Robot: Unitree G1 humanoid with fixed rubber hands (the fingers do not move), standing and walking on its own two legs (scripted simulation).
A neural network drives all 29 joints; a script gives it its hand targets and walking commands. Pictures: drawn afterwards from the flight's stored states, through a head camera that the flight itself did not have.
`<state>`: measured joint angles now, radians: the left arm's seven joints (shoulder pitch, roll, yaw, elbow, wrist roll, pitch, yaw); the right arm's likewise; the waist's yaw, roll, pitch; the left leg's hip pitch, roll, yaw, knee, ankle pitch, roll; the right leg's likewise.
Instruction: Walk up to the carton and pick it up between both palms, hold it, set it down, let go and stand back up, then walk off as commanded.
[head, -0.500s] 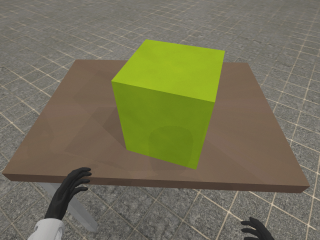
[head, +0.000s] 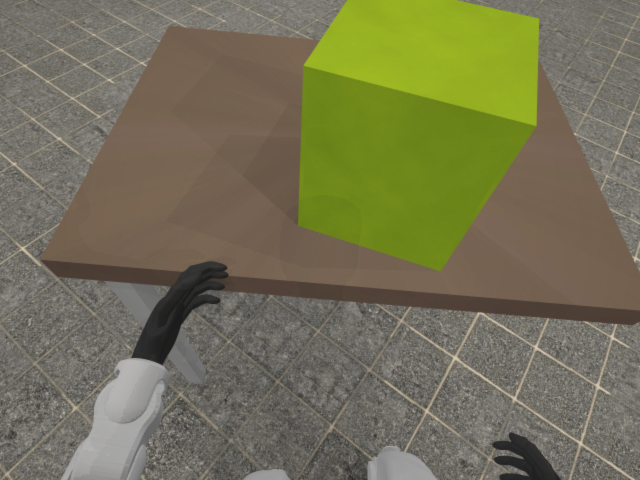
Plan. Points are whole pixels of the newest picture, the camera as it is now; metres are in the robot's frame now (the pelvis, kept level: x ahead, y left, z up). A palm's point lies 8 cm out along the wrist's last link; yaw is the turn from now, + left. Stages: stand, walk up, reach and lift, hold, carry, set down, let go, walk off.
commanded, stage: walk off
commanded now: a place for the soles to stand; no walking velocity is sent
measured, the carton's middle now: (403, 135) +0.52 -0.07 +0.13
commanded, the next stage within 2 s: none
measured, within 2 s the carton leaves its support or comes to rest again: neither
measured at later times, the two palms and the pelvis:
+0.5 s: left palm out of the picture -0.01 +0.26 -0.14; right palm out of the picture +0.03 -0.32 -0.07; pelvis -0.09 -0.04 +0.00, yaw +0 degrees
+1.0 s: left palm out of the picture -0.06 +0.25 -0.09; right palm out of the picture -0.05 -0.37 -0.13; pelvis -0.15 -0.07 +0.00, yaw -1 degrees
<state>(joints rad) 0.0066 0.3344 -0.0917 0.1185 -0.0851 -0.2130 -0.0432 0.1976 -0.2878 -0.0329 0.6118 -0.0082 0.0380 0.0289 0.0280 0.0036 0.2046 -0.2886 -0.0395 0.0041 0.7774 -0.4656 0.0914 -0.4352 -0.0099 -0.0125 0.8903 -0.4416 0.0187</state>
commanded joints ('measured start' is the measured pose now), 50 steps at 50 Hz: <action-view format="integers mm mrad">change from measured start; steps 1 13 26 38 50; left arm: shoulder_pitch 129 191 351 147 329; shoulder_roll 294 258 270 383 319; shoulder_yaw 210 203 214 215 205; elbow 392 456 533 504 524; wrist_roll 85 89 106 122 127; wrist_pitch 258 288 261 219 201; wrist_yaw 108 82 69 85 100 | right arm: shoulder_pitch -49 -6 -85 -3 30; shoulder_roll -376 -294 -331 -376 -306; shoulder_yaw -178 -129 -101 -140 -107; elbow -108 -87 -71 12 -5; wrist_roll -59 -38 -48 -14 -14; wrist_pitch -8 -19 -7 40 10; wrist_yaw -31 -80 -62 -51 -42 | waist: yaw -44 -39 -24 -54 29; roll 72 77 191 -186 -190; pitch -160 -188 -131 0 -398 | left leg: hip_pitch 42 170 -67 -316 -325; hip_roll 333 295 325 -83 -9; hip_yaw -378 -395 -323 -240 -181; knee -323 -348 -340 428 246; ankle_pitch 747 306 142 35 -124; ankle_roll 30 66 188 -83 -119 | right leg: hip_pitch -200 -198 -39 -121 558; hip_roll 125 153 49 -168 -250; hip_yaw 175 240 156 758 536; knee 457 502 299 -620 -293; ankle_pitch -144 -9 -97 -360 590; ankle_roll -34 -30 -33 -17 -232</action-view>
